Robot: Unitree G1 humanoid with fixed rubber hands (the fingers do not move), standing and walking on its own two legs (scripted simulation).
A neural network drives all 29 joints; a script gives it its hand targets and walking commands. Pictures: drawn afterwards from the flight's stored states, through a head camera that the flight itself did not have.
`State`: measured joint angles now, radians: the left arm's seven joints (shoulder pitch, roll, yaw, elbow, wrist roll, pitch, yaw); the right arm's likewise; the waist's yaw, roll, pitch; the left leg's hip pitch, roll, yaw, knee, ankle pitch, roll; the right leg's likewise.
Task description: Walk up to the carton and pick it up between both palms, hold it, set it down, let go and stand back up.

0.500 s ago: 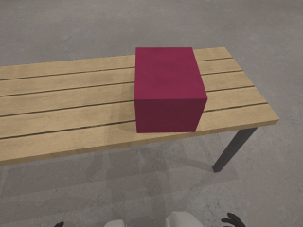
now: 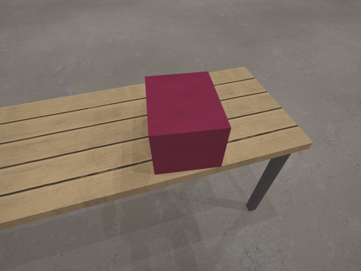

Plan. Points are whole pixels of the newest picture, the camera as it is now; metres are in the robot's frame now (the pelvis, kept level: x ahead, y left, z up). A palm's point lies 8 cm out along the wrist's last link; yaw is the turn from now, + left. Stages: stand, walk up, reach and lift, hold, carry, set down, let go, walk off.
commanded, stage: walk up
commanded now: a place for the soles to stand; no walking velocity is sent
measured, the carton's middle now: (182, 120) +0.55 +0.00 -0.03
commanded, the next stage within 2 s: none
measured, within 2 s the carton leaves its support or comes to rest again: neither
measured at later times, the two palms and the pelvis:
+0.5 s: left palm out of the picture +0.05 +0.23 -0.13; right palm out of the picture +0.03 -0.25 -0.14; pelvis +0.02 +0.00 +0.00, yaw -4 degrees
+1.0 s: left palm out of the picture +0.11 +0.17 -0.13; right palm out of the picture +0.01 -0.30 -0.14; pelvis +0.05 -0.06 +0.00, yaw -3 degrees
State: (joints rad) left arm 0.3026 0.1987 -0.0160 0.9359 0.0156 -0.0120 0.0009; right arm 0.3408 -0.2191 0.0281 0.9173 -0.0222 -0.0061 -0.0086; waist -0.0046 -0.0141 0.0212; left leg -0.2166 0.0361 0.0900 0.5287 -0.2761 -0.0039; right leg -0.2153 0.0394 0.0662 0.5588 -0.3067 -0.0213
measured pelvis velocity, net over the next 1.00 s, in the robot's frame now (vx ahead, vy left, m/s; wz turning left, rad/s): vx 0.05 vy -0.06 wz -0.06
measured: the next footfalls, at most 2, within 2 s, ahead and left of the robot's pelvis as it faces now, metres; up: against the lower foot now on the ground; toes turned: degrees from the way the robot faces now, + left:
right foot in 0.72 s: +0.10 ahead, -0.15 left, +0.00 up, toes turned +7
left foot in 1.16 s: +0.10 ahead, +0.06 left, +0.00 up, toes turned +8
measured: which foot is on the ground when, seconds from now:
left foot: down 0.00-0.78, up 0.80-1.00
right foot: down 0.00-0.58, up 0.60-0.70, down 0.72-1.00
